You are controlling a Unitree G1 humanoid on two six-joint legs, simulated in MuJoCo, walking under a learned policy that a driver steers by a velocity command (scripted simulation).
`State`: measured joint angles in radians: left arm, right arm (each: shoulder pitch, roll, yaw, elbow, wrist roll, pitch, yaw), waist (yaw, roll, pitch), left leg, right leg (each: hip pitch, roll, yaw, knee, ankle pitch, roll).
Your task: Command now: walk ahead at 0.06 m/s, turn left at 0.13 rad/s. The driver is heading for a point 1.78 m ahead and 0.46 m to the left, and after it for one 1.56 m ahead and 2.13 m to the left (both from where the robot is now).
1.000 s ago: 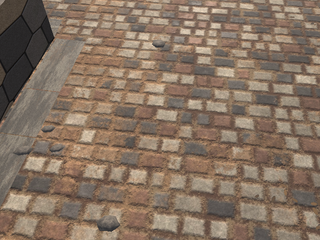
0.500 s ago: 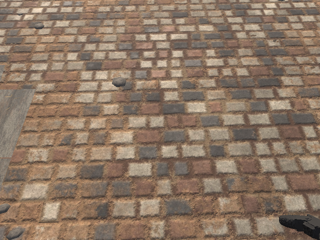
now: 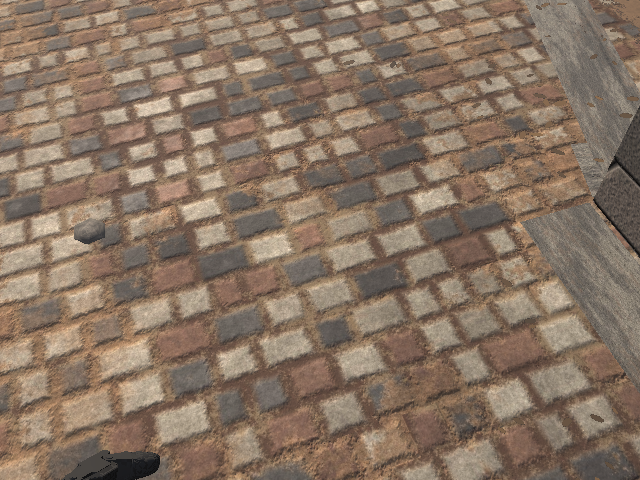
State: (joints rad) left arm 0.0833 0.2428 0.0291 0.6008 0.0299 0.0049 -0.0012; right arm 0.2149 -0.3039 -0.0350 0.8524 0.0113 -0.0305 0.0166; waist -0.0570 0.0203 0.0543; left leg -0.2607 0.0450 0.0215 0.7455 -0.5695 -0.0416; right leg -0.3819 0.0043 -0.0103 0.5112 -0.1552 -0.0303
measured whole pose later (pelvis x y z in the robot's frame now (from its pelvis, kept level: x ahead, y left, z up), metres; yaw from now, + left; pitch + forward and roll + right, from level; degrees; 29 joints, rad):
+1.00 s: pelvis +0.03 +0.01 +0.01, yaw +29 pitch +0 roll +0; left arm 0.15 0.26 0.05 0.83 0.00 -0.02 0.00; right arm 0.15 -0.33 -0.07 0.73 -0.01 0.04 -0.04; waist 0.01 0.05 0.05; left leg -0.37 -0.07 -0.16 0.89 -0.48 -0.08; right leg -0.21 0.03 0.07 0.43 -0.22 -0.02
